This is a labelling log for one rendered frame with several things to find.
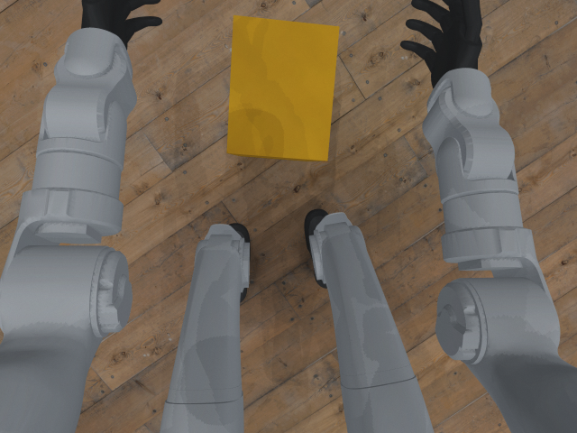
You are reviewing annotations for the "right robot upper arm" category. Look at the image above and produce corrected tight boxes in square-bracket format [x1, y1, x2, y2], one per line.
[435, 277, 577, 433]

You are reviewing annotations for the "left robot upper arm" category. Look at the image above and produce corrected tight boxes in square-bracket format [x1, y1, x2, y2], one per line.
[0, 245, 133, 433]

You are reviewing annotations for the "left robot hand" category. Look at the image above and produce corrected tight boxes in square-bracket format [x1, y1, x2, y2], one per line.
[81, 0, 162, 49]

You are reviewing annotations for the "right robot hand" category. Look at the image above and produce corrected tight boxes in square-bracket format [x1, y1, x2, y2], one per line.
[400, 0, 482, 88]

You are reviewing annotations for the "robot left forearm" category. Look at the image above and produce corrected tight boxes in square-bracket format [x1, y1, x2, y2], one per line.
[0, 28, 137, 333]

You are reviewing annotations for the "carton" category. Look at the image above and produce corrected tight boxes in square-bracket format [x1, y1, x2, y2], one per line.
[227, 15, 340, 161]

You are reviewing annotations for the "robot right shin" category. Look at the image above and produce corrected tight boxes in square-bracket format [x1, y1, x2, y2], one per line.
[316, 212, 366, 246]

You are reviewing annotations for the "robot right forearm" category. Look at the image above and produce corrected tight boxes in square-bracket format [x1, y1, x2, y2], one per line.
[422, 68, 560, 345]

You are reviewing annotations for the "left robot foot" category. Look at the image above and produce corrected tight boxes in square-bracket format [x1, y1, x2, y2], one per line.
[229, 223, 251, 303]

